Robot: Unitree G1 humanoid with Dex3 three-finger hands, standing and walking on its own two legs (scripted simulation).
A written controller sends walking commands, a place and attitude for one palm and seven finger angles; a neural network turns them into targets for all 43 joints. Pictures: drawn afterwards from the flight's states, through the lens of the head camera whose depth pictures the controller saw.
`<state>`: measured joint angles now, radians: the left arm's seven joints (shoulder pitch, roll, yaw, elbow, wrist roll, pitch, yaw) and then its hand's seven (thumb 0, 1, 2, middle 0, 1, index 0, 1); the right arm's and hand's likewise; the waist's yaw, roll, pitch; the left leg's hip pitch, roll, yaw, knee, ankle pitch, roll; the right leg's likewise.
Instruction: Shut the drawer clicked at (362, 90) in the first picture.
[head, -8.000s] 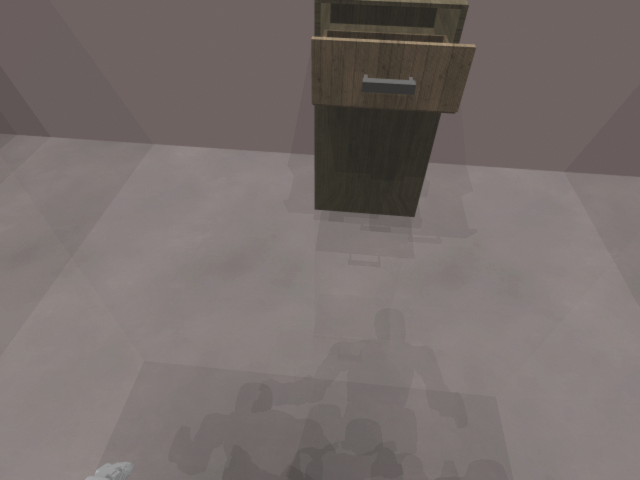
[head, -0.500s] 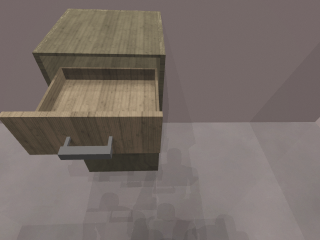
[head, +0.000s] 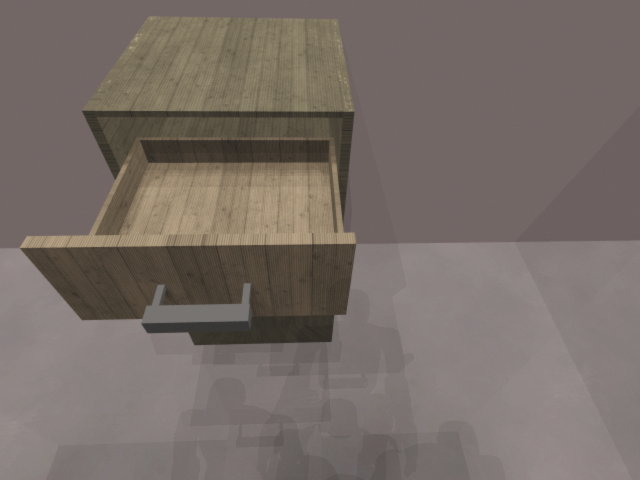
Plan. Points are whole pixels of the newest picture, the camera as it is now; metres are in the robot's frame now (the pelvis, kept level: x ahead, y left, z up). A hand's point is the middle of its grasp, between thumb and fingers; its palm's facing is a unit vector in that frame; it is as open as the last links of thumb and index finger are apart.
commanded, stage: come to a stop and stand still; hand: left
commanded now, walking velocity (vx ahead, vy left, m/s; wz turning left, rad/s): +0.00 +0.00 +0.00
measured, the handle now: (201, 304) +0.34 +0.19 +0.00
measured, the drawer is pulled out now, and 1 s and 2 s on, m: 0.30 0.30 0.30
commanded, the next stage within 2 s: look again from close up in 0.08 s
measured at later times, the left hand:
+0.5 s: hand out of the picture +0.03 +0.18 -0.18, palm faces +0.03 -0.98 -0.20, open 7.3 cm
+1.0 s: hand (191, 399) +0.20 +0.17 +0.02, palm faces +0.16 -0.99 -0.02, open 6.7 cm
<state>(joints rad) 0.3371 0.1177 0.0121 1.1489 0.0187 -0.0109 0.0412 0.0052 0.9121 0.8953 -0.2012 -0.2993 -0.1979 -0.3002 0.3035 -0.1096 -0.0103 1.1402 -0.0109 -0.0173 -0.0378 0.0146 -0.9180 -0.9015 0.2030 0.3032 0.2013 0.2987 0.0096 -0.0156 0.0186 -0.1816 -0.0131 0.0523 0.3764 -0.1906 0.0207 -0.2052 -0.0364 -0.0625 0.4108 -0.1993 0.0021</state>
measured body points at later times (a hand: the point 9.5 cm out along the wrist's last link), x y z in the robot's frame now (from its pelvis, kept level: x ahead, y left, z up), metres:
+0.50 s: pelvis +0.02 +0.01 -0.01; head +0.01 +0.01 +0.44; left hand +0.03 +0.23 -0.17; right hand +0.03 -0.22 -0.16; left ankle +0.01 +0.10 -0.74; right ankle +0.01 -0.12 -0.74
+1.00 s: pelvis -0.02 +0.01 -0.03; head -0.03 +0.01 +0.42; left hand +0.19 +0.22 +0.02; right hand +0.13 -0.23 -0.11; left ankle +0.01 +0.11 -0.74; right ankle +0.01 -0.12 -0.74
